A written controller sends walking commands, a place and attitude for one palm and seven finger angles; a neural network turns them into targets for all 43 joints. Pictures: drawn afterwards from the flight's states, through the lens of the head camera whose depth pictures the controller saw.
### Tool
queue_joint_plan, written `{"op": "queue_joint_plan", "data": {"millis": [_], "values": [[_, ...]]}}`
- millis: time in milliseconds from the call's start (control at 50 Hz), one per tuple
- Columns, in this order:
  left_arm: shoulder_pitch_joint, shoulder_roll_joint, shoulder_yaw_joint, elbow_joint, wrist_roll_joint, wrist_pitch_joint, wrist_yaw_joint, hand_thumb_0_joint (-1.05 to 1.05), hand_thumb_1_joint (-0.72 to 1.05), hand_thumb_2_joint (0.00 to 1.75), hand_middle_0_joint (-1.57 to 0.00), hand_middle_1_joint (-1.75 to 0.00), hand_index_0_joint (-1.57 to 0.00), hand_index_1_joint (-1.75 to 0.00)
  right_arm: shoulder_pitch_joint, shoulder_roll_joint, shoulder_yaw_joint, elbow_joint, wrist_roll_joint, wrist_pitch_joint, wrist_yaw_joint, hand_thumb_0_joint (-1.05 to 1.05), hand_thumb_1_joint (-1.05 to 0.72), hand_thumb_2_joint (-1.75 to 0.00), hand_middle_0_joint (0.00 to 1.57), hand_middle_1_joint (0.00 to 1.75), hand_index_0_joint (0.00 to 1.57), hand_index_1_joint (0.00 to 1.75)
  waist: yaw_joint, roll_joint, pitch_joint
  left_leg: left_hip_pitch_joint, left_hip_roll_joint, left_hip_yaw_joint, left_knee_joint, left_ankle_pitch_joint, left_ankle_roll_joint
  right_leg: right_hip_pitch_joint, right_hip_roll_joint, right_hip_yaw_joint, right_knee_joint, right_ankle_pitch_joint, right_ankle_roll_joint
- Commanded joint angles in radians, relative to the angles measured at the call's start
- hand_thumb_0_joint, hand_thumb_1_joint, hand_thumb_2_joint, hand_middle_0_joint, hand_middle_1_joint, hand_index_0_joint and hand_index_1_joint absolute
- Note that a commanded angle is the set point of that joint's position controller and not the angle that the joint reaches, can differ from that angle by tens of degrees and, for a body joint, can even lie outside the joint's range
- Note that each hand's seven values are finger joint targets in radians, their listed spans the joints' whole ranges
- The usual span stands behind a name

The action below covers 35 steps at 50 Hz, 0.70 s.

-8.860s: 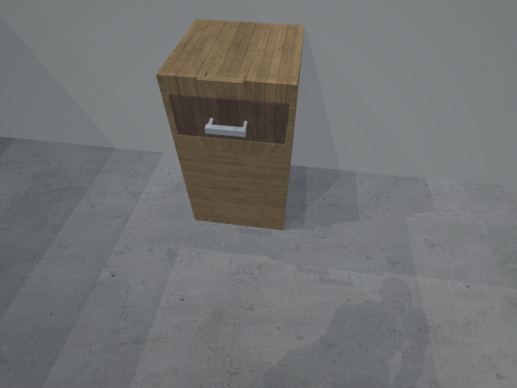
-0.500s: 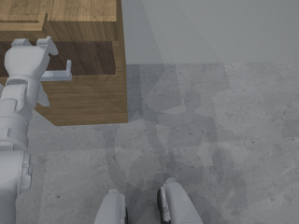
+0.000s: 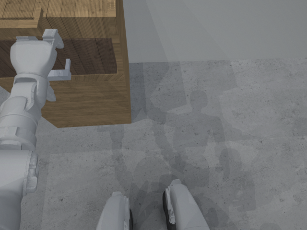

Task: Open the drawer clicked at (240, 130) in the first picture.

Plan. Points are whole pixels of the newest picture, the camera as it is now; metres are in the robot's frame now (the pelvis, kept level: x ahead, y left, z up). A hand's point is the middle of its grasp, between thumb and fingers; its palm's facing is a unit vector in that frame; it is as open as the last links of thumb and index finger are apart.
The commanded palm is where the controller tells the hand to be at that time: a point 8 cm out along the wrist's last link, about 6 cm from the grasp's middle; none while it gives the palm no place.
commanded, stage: move the hooked fingers above the handle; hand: left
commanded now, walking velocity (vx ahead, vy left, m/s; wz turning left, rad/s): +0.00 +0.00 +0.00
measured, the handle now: (46, 69) +0.57 +0.27 -0.05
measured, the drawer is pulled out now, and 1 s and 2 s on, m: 0.00 0.00 0.00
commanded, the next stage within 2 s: none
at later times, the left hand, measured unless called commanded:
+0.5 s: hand (42, 70) +0.53 +0.25 +0.01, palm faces +0.01 -0.03 -1.00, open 13.7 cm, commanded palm +0.51 +0.26 +0.05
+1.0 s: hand (38, 69) +0.53 +0.25 +0.01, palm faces -0.02 -0.01 -1.00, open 13.6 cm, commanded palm +0.51 +0.25 +0.05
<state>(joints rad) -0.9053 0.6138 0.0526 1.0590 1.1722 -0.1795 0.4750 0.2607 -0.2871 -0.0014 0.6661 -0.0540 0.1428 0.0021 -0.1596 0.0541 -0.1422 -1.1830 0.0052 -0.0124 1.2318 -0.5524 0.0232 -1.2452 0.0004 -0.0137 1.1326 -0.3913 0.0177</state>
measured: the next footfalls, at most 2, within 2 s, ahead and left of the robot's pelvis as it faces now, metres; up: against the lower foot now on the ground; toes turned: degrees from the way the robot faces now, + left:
none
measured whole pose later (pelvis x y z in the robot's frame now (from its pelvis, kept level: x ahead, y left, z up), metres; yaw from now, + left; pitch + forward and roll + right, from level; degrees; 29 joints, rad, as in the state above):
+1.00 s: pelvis +0.00 +0.00 +0.00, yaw +0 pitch +29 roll -3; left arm -0.96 0.66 0.05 1.13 1.16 -0.17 0.35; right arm 0.31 -0.29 0.01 0.65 -0.05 0.11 -0.01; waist -0.18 0.05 -0.16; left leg -1.20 0.00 -0.03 1.25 -0.55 0.03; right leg -1.25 0.00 -0.03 1.13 -0.38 0.02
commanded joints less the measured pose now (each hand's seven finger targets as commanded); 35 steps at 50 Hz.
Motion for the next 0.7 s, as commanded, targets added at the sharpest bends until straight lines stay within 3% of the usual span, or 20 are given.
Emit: {"op": "queue_joint_plan", "data": {"millis": [0,20,80,120,180,220,260,300,320,360,420,440,520,600,620,680], "values": [[-0.356,0.453,0.112,-0.033,-0.044,0.215,-0.003,0.0,-0.5,0.3,-0.3,-1.2,-0.3,-1.2,0.164,-0.182,-0.049,-0.055,0.021,0.019,-0.018,0.0,-0.9,-0.9,0.2,0.3,0.2,0.3,0.036,0.016,-0.606,0.244,-0.043,0.016,-0.216,0.381,0.019,0.562,0.03,-0.014,-0.147,0.294,-0.042],[-0.392,0.461,0.114,-0.06,-0.063,0.213,-0.038,0.0,-0.5,0.3,-0.3,-1.2,-0.3,-1.2,0.171,-0.182,-0.05,-0.055,0.022,0.016,-0.029,0.0,-0.9,-0.9,0.2,0.3,0.2,0.3,0.018,-0.022,-0.636,0.242,-0.042,0.01,-0.215,0.361,0.026,0.593,0.028,-0.005,-0.156,0.294,-0.035],[-0.471,0.449,0.089,-0.181,-0.104,0.129,-0.168,0.0,-0.5,0.3,-0.3,-1.2,-0.3,-1.2,0.202,-0.18,-0.063,-0.044,0.029,-0.012,-0.059,0.0,-0.9,-0.9,0.2,0.3,0.2,0.3,-0.021,-0.003,-0.72,0.289,-0.035,0.005,-0.214,0.312,0.042,0.63,0.021,0.013,-0.181,0.283,-0.025],[-0.547,0.325,-0.008,-0.256,-0.106,0.033,-0.232,0.0,-0.5,0.3,-0.3,-1.2,-0.3,-1.2,0.221,-0.157,-0.077,-0.028,0.028,-0.051,-0.082,0.0,-0.9,-0.9,0.2,0.3,0.2,0.3,-0.085,0.019,-0.683,0.362,-0.026,-0.014,-0.205,0.3,0.043,0.528,0.021,0.006,-0.196,0.249,-0.027],[-0.486,0.206,-0.072,-0.189,-0.099,-0.03,-0.251,0.0,-0.5,0.3,-0.3,-1.2,-0.3,-1.2,0.238,-0.149,-0.078,0.012,0.024,-0.09,-0.09,0.0,-0.9,-0.9,0.2,0.3,0.2,0.3,-0.086,0.087,-0.522,0.395,-0.018,-0.037,-0.201,0.279,0.029,0.332,0.029,-0.022,-0.193,0.136,-0.043],[-0.484,0.187,-0.068,-0.177,-0.099,-0.075,-0.253,0.0,-0.5,0.3,-0.3,-1.2,-0.3,-1.2,0.246,-0.146,-0.078,0.021,0.018,-0.097,-0.09,0.0,-0.9,-0.9,0.2,0.3,0.2,0.3,-0.09,0.104,-0.461,0.399,-0.014,-0.044,-0.188,0.295,0.023,0.255,0.031,-0.032,-0.182,0.116,-0.052],[-0.456,0.237,-0.02,-0.138,-0.086,-0.107,-0.24,0.0,-0.5,0.3,-0.3,-1.2,-0.3,-1.2,0.243,-0.151,-0.07,0.021,0.008,-0.091,-0.083,0.0,-0.9,-0.9,0.2,0.3,0.2,0.3,-0.065,0.125,-0.41,0.348,-0.015,-0.048,-0.167,0.301,0.015,0.203,0.032,-0.037,-0.15,0.101,-0.063],[-0.417,0.297,0.035,-0.082,-0.076,-0.101,-0.207,0.0,-0.5,0.3,-0.3,-1.2,-0.3,-1.2,0.234,-0.155,-0.058,0.01,0.001,-0.08,-0.069,0.0,-0.9,-0.9,0.2,0.3,0.2,0.3,-0.033,0.147,-0.383,0.284,-0.019,-0.039,-0.153,0.314,0.013,0.196,0.035,-0.041,-0.123,0.101,-0.072],[-0.388,0.344,0.077,-0.058,-0.069,-0.089,-0.186,0.0,-0.5,0.3,-0.3,-1.2,-0.3,-1.2,0.225,-0.162,-0.052,0.005,-0.001,-0.071,-0.061,0.0,-0.9,-0.9,0.2,0.3,0.2,0.3,-0.008,0.15,-0.387,0.266,-0.021,-0.037,-0.15,0.336,0.011,0.203,0.037,-0.042,-0.108,0.112,-0.075],[-0.367,0.391,0.106,-0.034,-0.051,-0.05,-0.136,0.0,-0.5,0.3,-0.3,-1.2,-0.3,-1.2,0.213,-0.167,-0.042,-0.022,-0.005,-0.054,-0.046,0.0,-0.9,-0.9,0.2,0.3,0.2,0.3,0.01,0.155,-0.395,0.222,-0.025,-0.029,-0.141,0.352,0.01,0.222,0.039,-0.042,-0.089,0.13,-0.074],[-0.322,0.494,0.181,-0.075,-0.023,0.002,-0.075,0.0,-0.5,0.3,-0.3,-1.2,-0.3,-1.2,0.198,-0.181,-0.042,-0.053,-0.01,-0.033,-0.027,0.0,-0.9,-0.9,0.2,0.3,0.2,0.3,0.056,0.119,-0.546,0.214,-0.03,-0.016,-0.121,0.419,0.013,0.346,0.041,-0.033,-0.053,0.228,-0.069],[-0.324,0.498,0.175,-0.101,-0.014,0.017,-0.063,0.0,-0.5,0.3,-0.3,-1.2,-0.3,-1.2,0.203,-0.184,-0.047,-0.058,-0.01,-0.025,-0.024,0.0,-0.9,-0.9,0.2,0.3,0.2,0.3,0.057,0.135,-0.597,0.235,-0.027,-0.016,-0.12,0.438,0.01,0.369,0.041,-0.03,-0.052,0.252,-0.066],[-0.38,0.483,0.155,-0.137,-0.036,0.085,-0.053,0.0,-0.5,0.3,-0.3,-1.2,-0.3,-1.2,0.204,-0.191,-0.056,-0.053,0.006,-0.007,-0.021,0.0,-0.9,-0.9,0.2,0.3,0.2,0.3,0.03,0.071,-0.644,0.261,-0.024,-0.02,-0.151,0.392,0.015,0.432,0.037,-0.026,-0.085,0.243,-0.051],[-0.51,0.412,0.087,-0.27,-0.083,0.038,-0.143,0.0,-0.5,0.3,-0.3,-1.2,-0.3,-1.2,0.242,-0.186,-0.081,-0.021,0.017,-0.037,-0.045,0.0,-0.9,-0.9,0.2,0.3,0.2,0.3,-0.032,0.112,-0.745,0.405,-0.012,-0.05,-0.18,0.359,0.019,0.419,0.036,-0.028,-0.135,0.201,-0.042],[-0.533,0.342,0.037,-0.298,-0.092,0.015,-0.166,0.0,-0.5,0.3,-0.3,-1.2,-0.3,-1.2,0.249,-0.175,-0.087,-0.014,0.016,-0.048,-0.052,0.0,-0.9,-0.9,0.2,0.3,0.2,0.3,-0.059,0.101,-0.746,0.447,-0.01,-0.059,-0.175,0.372,0.019,0.387,0.038,-0.03,-0.145,0.197,-0.041],[-0.512,0.242,-0.026,-0.276,-0.109,-0.037,-0.208,0.0,-0.5,0.3,-0.3,-1.2,-0.3,-1.2,0.264,-0.163,-0.091,0.024,0.012,-0.074,-0.069,0.0,-0.9,-0.9,0.2,0.3,0.2,0.3,-0.078,0.118,-0.615,0.48,-0.004,-0.076,-0.185,0.351,0.008,0.279,0.038,-0.045,-0.162,0.141,-0.047]]}}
